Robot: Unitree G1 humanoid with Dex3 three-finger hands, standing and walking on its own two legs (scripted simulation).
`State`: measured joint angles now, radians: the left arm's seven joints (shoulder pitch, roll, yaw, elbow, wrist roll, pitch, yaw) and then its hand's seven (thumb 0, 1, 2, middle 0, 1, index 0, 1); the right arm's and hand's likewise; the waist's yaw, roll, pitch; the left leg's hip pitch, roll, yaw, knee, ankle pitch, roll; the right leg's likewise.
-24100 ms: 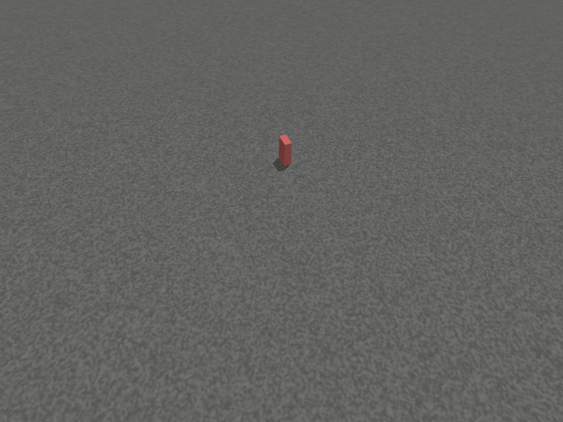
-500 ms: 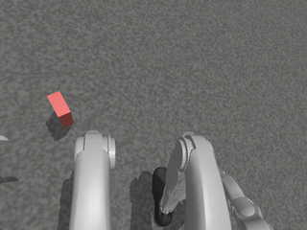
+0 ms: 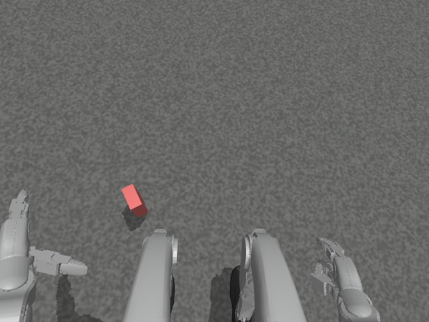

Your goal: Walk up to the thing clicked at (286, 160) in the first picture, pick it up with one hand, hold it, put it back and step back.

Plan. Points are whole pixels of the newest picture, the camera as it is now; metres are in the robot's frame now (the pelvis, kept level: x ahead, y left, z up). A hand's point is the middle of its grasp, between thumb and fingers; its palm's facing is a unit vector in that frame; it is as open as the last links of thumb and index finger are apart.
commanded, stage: home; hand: left
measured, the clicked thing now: (135, 201) +0.41 +0.24 -0.47
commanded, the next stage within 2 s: none
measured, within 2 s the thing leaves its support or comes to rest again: neither
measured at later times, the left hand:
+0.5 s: hand (51, 240) +0.24 +0.20 +0.10, palm faces +0.13 -0.94 -0.32, open 17.3 cm
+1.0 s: hand (52, 258) +0.22 +0.19 +0.12, palm faces +0.14 -0.94 -0.30, open 17.2 cm
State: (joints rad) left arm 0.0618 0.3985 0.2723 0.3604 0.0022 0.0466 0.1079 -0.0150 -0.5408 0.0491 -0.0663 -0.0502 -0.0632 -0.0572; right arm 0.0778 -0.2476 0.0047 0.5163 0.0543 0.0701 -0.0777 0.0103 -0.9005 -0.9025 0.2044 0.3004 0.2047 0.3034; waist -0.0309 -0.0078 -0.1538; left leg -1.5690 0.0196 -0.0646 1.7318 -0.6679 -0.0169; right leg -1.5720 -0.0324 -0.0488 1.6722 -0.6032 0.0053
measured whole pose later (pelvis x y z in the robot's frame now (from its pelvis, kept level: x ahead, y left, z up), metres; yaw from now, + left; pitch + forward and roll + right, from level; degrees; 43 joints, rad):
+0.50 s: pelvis +0.06 +0.01 +0.16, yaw +1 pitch +12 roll -3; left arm 0.45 0.23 -0.01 -0.02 -0.03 0.30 0.20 -0.01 -0.50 0.07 -0.07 -0.06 -0.06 -0.06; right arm 0.30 -0.21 0.04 0.48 0.03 -0.05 -0.20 0.01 -0.90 -0.90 0.20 0.30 0.20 0.30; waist -0.05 0.04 -0.17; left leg -0.74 0.03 -0.04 1.06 -0.54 -0.01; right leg -0.73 -0.02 -0.05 0.99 -0.47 0.02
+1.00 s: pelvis +0.06 +0.00 +0.17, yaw +2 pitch +7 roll -2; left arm 0.46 0.21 -0.01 0.00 -0.01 0.27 0.16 -0.01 -0.50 0.07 -0.06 -0.06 -0.06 -0.07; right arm 0.27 -0.21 0.03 0.49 0.01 -0.11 -0.18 0.01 -0.90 -0.90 0.20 0.30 0.20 0.30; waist -0.02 0.03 -0.11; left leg -0.61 0.03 -0.04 0.97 -0.49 -0.02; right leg -0.61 -0.02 -0.06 0.91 -0.44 0.01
